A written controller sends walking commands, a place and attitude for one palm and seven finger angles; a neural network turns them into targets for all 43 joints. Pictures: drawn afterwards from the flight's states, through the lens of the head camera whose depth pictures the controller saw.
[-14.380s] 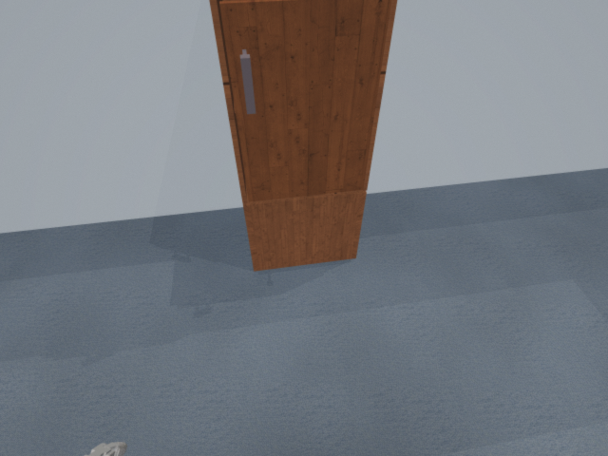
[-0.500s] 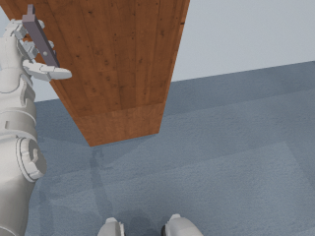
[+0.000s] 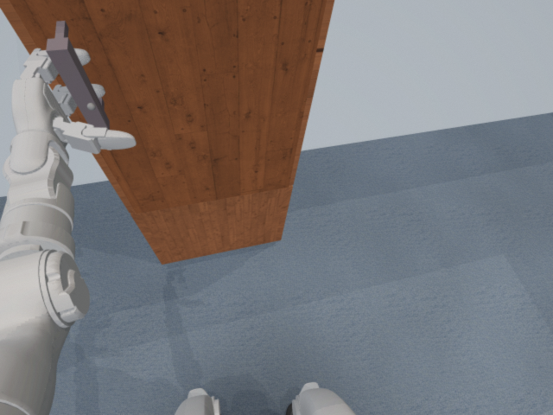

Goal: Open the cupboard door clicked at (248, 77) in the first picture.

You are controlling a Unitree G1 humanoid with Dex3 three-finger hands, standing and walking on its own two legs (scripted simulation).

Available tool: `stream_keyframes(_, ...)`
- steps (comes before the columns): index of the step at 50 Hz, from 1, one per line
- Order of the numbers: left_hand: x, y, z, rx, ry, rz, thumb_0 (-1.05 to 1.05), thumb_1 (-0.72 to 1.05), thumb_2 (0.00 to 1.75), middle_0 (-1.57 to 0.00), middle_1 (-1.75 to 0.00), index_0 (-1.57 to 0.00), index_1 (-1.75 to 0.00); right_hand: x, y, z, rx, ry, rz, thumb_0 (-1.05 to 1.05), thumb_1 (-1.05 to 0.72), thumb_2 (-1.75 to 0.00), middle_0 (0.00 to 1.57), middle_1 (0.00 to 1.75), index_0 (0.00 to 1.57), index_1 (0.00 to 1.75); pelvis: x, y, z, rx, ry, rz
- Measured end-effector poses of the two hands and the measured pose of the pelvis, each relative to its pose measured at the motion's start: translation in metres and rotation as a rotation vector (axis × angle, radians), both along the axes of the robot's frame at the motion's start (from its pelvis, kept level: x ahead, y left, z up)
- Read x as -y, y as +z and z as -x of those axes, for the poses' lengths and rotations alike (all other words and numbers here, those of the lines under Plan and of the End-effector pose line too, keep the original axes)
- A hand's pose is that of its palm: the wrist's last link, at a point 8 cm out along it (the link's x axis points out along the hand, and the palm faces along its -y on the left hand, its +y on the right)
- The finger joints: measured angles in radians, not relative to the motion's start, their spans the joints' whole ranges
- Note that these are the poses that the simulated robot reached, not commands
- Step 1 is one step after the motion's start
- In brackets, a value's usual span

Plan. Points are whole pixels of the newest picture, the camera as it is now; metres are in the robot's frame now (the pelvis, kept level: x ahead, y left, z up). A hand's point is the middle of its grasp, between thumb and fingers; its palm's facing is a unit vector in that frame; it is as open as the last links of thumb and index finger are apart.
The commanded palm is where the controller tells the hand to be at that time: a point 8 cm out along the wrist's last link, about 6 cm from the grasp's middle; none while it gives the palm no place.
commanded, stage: close the thumb around the handle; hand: left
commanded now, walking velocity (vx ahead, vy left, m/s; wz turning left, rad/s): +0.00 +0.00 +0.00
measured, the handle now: (82, 80) +0.57 +0.22 +0.11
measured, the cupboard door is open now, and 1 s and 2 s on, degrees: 0 0 42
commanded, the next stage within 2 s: pull the door open along its arc in 0.80 s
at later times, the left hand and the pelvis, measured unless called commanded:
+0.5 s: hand (93, 108) +0.52 +0.20 +0.11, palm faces +0.13 -0.99 -0.02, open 9.5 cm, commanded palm +0.50 +0.24 +0.11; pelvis -0.01 +0.00 +0.00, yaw +0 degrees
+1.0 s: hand (100, 104) +0.53 +0.19 +0.11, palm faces +0.13 -0.99 -0.01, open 5.7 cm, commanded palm +0.49 +0.24 +0.11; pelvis +0.00 +0.00 +0.00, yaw +0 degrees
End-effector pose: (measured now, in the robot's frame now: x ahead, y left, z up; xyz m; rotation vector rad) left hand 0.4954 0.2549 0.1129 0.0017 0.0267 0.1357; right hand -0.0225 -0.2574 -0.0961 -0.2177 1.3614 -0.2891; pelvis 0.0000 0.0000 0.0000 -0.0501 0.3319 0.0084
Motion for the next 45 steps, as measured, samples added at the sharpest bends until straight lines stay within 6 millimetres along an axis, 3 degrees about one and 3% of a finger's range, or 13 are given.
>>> stream_keyframes(12,0.000,0.001,0.005,0.008,-0.010,0.000,-0.01,-0.43,0.33,-0.31,-1.20,-0.31,-1.21,0.000,0.000,-0.001,0.008,0.008,0.010,0.00,-0.90,-0.90,0.20,0.30,0.20,0.30,-0.003,0.000,0.003,0.007,0.005,0.002)
stream_keyframes(19,0.002,0.001,0.005,0.021,-0.002,0.007,-0.01,-0.16,0.45,-0.33,-1.23,-0.33,-1.24,-0.002,-0.001,0.000,0.013,0.010,0.008,0.00,-0.90,-0.90,0.20,0.30,0.20,0.30,-0.004,-0.001,0.005,0.008,0.003,0.002)
stream_keyframes(36,0.011,0.001,-0.003,0.007,-0.006,-0.003,0.00,0.71,0.82,-0.39,-1.32,-0.39,-1.33,-0.004,-0.003,0.012,-0.018,-0.003,-0.001,0.00,-0.90,-0.90,0.20,0.30,0.20,0.30,-0.004,-0.002,0.005,-0.006,0.001,0.001)
stream_keyframes(45,0.011,0.001,-0.003,0.009,-0.002,-0.005,0.00,0.71,0.83,-0.38,-1.34,-0.38,-1.35,-0.001,-0.002,0.010,-0.012,-0.006,0.001,0.00,-0.90,-0.90,0.20,0.30,0.20,0.30,-0.001,-0.002,0.004,-0.002,-0.002,-0.002)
